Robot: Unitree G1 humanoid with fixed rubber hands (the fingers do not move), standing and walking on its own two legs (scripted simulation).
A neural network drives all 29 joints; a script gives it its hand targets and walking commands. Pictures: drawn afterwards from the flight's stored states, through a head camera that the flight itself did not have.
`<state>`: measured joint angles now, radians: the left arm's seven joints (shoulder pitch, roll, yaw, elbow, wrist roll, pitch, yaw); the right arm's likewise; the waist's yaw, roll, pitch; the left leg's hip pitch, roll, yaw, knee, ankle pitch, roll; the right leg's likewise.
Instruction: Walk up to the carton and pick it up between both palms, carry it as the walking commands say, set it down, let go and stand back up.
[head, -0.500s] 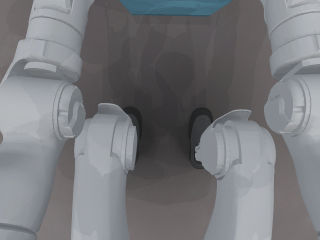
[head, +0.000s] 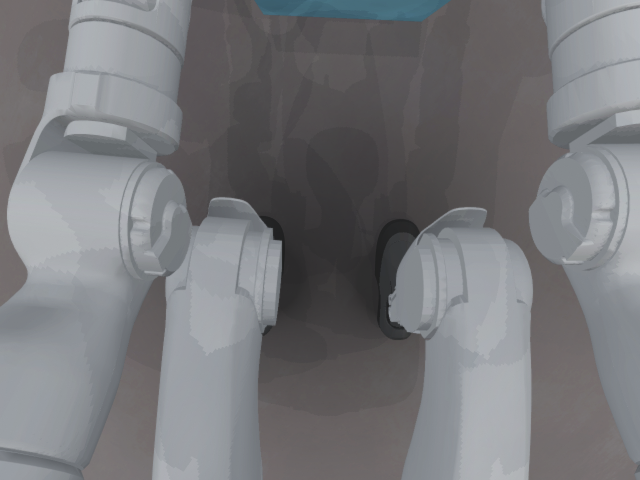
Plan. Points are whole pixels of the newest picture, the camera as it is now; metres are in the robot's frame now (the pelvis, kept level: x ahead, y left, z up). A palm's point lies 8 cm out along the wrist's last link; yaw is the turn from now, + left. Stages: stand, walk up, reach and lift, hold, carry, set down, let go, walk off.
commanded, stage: reach and lift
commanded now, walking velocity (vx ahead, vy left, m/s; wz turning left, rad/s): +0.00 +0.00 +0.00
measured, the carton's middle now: out of the picture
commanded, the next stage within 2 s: none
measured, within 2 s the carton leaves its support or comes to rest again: neither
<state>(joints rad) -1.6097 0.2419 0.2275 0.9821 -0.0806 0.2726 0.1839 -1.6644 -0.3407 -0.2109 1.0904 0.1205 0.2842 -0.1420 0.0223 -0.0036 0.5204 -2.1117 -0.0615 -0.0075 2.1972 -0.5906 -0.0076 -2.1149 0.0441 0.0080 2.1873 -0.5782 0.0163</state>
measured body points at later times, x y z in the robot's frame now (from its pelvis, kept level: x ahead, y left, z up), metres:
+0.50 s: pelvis -0.01 +0.00 +0.04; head +0.36 +0.01 +0.28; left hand +0.58 +0.15 -0.09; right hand +0.60 -0.14 -0.08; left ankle +0.12 +0.11 -0.35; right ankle +0.12 -0.12 -0.35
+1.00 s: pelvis -0.02 +0.00 +0.08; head +0.33 +0.01 +0.34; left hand +0.56 +0.15 -0.02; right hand +0.58 -0.15 -0.02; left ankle +0.12 +0.11 -0.35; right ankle +0.12 -0.12 -0.35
